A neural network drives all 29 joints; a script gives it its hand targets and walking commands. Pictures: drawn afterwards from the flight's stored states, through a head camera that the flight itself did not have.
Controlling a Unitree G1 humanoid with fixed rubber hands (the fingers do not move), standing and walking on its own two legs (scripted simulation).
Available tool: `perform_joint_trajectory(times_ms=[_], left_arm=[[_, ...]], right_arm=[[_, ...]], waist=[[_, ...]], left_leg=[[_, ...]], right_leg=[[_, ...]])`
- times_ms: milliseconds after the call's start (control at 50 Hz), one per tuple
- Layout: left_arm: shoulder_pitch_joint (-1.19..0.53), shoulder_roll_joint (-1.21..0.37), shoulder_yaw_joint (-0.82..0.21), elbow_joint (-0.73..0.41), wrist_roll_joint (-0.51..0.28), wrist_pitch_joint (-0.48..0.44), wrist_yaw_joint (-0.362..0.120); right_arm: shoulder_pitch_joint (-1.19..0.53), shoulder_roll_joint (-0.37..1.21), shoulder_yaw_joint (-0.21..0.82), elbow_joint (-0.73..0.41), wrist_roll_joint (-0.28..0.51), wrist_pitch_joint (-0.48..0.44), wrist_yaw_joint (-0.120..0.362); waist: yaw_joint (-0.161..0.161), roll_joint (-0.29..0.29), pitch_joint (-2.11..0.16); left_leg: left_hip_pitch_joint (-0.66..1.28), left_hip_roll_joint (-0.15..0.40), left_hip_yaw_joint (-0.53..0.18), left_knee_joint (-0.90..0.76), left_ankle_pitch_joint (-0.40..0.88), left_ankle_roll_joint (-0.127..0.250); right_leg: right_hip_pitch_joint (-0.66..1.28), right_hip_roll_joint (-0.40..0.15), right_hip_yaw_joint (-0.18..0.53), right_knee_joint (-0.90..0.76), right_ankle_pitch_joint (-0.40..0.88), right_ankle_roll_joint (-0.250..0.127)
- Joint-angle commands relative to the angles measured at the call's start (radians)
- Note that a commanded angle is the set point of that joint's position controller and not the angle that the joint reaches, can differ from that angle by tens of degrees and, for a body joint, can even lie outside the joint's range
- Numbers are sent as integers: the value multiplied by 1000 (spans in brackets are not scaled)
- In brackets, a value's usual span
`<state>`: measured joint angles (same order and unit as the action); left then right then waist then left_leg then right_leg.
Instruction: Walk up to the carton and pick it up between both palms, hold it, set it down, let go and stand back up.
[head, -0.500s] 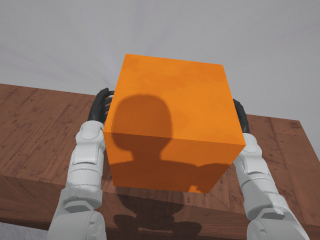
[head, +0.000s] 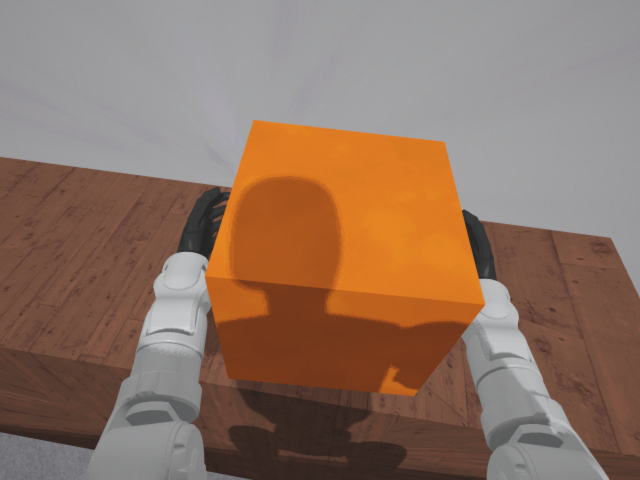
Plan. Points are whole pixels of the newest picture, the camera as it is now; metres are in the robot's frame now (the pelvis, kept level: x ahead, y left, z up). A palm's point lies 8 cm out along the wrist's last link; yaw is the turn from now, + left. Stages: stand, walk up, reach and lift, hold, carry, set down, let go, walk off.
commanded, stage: set down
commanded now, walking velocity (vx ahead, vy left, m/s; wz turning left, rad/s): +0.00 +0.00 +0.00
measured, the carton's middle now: (335, 261) +0.40 -0.01 +0.05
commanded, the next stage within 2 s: none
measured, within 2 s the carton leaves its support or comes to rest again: rests again in 0.88 s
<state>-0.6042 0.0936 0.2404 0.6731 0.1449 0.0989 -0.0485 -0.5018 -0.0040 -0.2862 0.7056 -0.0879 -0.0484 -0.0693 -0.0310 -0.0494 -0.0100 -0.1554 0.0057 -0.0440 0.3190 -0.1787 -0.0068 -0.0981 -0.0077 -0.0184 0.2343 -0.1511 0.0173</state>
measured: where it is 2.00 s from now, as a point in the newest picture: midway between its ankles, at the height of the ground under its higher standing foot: outside the picture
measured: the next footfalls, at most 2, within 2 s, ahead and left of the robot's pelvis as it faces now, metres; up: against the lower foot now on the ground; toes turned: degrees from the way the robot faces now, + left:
none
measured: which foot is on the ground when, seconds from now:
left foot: down 0.00-1.00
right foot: down 0.00-1.00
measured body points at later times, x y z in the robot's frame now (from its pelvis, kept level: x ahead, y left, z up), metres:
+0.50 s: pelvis +0.00 -0.01 +0.00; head +0.02 +0.02 +0.45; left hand +0.40 +0.17 +0.06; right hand +0.37 -0.19 +0.06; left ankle -0.01 +0.12 -0.75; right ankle -0.02 -0.13 -0.75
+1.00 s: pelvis +0.00 +0.00 +0.00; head +0.05 +0.01 +0.45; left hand +0.41 +0.16 +0.04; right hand +0.37 -0.20 +0.04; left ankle -0.01 +0.12 -0.75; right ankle -0.02 -0.13 -0.75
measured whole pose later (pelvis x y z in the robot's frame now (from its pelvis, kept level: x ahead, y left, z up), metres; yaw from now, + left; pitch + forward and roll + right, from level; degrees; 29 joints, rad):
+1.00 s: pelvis +0.00 +0.00 +0.00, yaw -1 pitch +7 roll -1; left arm -0.63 0.09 0.27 0.95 0.15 -0.20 -0.03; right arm -0.49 0.01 -0.37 0.82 -0.18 -0.23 -0.05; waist -0.02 -0.03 -0.03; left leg -0.26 0.02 -0.01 0.31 -0.17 -0.01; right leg -0.22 0.00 -0.01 0.24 -0.14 0.01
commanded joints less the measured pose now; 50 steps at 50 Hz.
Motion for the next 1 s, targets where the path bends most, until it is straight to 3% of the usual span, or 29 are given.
perform_joint_trajectory(times_ms=[0,200,380,580,840,980], left_arm=[[-604,-600,-338,-128,-16,-63,-96],[-591,-575,-283,-73,13,-118,-92],[-623,-552,-247,-2,21,-173,-105],[-662,-581,-290,47,4,-257,-88],[-607,-573,-248,136,30,-321,-74],[-603,-563,-248,157,28,-369,-69]], right_arm=[[-671,463,367,-204,-8,-87,131],[-654,485,366,-188,-45,-122,140],[-621,519,312,-129,-101,-152,131],[-611,529,285,-71,-140,-207,133],[-596,523,298,-26,-136,-247,148],[-562,528,301,10,-150,-267,145]], waist=[[-2,108,-529],[30,69,-526],[18,54,-512],[-7,94,-598],[27,83,-569],[22,80,-590]], left_leg=[[217,-22,84,32,497,-102],[136,-26,104,1,429,-69],[61,-28,118,-31,320,-49],[106,-16,109,8,403,-77],[101,-6,103,27,455,-76],[77,-6,103,30,448,-70]], right_leg=[[123,51,-74,29,356,3],[191,33,-55,43,392,16],[217,12,-42,54,395,29],[137,23,-57,50,387,13],[103,31,-57,46,379,1],[104,25,-47,62,419,4]])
